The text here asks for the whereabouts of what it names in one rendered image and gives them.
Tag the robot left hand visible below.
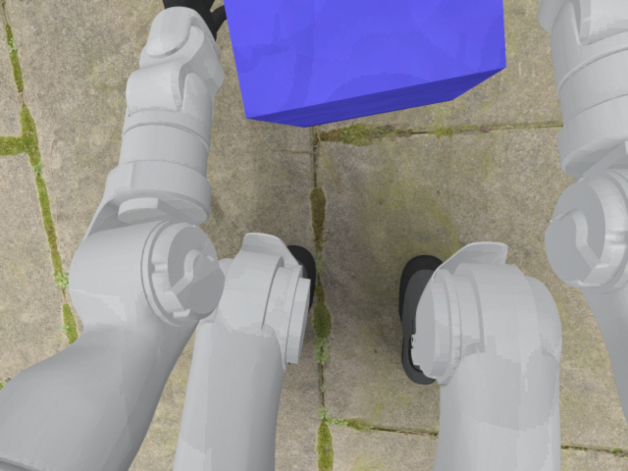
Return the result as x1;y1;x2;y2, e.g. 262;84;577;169
163;0;227;41

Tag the right robot upper arm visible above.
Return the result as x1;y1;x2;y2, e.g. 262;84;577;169
545;169;628;425

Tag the robot left forearm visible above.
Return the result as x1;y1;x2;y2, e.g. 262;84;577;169
80;7;225;244

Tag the right robot shin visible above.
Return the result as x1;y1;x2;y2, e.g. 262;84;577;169
411;241;562;379

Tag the carton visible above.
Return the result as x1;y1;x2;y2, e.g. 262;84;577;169
224;0;506;128

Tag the left robot upper arm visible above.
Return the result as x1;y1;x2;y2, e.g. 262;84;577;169
0;219;225;471

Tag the robot right forearm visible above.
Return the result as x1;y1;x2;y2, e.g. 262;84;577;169
538;0;628;179

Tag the robot right thigh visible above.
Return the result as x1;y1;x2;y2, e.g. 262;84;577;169
419;263;561;471

